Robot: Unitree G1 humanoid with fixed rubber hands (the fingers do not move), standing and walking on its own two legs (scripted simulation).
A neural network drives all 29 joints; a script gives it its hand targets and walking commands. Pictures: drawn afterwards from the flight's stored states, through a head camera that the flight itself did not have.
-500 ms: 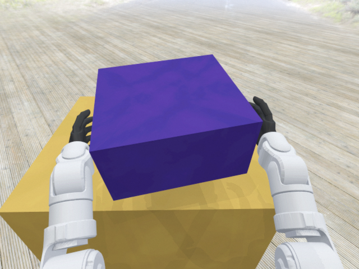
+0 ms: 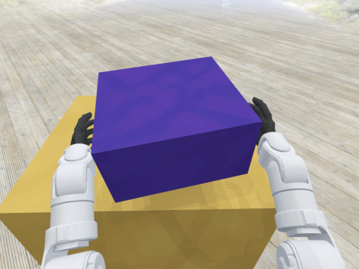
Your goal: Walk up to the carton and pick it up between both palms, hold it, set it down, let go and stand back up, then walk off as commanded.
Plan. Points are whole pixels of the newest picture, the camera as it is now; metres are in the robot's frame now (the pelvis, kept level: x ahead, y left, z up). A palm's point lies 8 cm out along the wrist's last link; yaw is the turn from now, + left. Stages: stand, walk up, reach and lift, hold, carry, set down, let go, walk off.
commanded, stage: hold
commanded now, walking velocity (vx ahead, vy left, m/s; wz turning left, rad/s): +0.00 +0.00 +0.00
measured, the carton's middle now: (169, 120) +0.43 +0.01 +0.18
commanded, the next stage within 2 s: none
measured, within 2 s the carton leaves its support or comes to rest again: neither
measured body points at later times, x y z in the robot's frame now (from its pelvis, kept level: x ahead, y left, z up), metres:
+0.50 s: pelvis +0.01 +0.00 +0.00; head -0.05 +0.01 +0.45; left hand +0.36 +0.20 +0.17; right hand +0.36 -0.20 +0.19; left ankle +0.03 +0.11 -0.75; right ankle +0.04 -0.12 -0.75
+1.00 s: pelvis +0.00 +0.00 +0.00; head -0.06 +0.01 +0.45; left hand +0.36 +0.20 +0.17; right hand +0.36 -0.20 +0.20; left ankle +0.03 +0.11 -0.75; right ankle +0.04 -0.12 -0.75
